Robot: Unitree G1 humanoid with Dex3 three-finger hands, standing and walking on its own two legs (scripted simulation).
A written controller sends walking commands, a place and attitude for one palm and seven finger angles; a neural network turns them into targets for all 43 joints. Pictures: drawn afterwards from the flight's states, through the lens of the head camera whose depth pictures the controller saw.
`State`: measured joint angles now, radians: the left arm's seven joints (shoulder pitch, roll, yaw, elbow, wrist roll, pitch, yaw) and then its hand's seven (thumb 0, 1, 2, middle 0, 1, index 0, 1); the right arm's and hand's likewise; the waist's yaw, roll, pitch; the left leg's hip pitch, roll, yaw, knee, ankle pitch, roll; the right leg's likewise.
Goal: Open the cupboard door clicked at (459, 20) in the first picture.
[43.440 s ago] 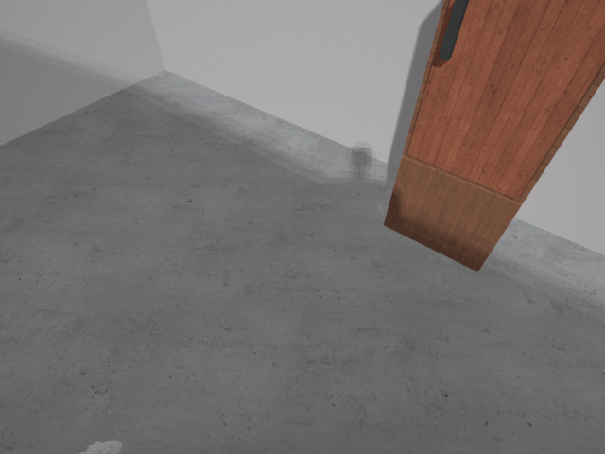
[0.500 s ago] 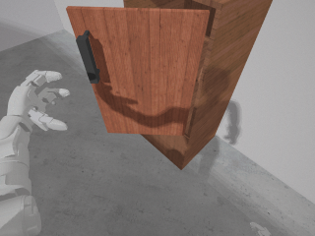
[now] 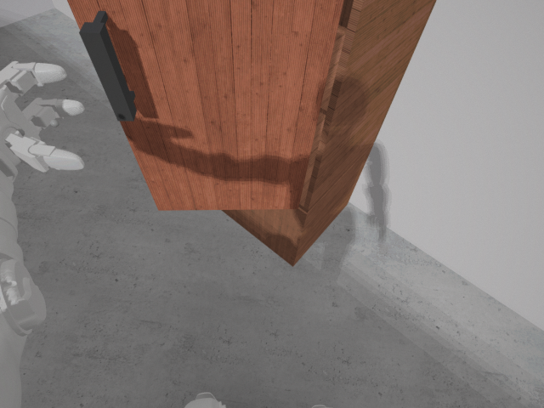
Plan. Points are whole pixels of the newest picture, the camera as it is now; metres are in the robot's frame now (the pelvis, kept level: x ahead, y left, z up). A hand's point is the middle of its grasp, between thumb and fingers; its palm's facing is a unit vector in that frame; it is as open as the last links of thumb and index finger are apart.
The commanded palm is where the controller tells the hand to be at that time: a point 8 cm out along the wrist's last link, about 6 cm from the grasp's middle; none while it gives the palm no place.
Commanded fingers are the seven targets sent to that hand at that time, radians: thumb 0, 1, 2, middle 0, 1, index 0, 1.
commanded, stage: move the hooked fingers beside the handle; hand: left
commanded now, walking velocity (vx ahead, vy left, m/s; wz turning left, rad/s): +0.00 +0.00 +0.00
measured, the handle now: (115, 68) +0.60 +0.23 +0.14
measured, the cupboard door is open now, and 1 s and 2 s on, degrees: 43 43 43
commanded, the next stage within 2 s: slide the fingers in behind the handle in 1.44 s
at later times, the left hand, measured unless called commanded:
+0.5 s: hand (69, 81) +0.55 +0.28 +0.15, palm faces -0.01 -1.00 +0.02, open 14.0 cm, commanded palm +0.55 +0.33 +0.14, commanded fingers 0.00 -0.50 0.30 -0.30 -1.20 -0.30 -1.20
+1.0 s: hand (63, 88) +0.55 +0.29 +0.14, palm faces +0.01 -1.00 +0.01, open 14.0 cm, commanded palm +0.55 +0.33 +0.14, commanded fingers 0.00 -0.50 0.30 -0.30 -1.20 -0.30 -1.20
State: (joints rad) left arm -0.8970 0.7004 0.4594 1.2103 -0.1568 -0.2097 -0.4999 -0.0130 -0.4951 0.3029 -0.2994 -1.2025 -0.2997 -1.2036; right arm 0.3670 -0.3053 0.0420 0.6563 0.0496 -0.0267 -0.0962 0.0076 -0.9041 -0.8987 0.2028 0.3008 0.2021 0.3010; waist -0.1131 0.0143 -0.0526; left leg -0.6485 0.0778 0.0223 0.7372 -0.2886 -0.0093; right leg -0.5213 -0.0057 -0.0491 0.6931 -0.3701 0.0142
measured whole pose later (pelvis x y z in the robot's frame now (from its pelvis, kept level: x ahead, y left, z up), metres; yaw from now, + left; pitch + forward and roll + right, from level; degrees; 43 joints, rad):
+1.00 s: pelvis +0.03 +0.01 -0.01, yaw -1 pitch +20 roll -4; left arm -1.11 0.88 0.49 1.34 -0.06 -0.17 -0.50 -0.01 -0.49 0.30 -0.30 -1.20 -0.30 -1.20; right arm 0.42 -0.30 0.06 0.60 0.02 0.09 -0.06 0.00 -0.90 -0.90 0.20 0.30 0.20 0.30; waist -0.20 0.02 -0.08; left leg -0.82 0.10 0.01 0.84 -0.36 0.00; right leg -0.66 0.02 -0.05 0.72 -0.40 0.03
